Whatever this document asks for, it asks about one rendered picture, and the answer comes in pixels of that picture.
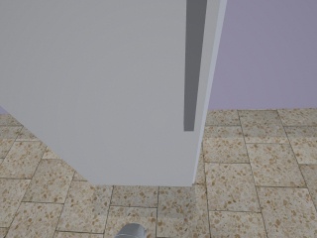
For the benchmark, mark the fridge door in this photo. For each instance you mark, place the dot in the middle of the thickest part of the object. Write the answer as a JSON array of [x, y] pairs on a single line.
[[101, 83]]

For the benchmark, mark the handle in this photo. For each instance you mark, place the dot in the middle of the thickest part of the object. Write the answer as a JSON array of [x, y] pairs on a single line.
[[194, 35]]

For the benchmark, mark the left robot thigh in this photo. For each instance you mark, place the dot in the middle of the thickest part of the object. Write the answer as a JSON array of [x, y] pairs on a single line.
[[132, 230]]

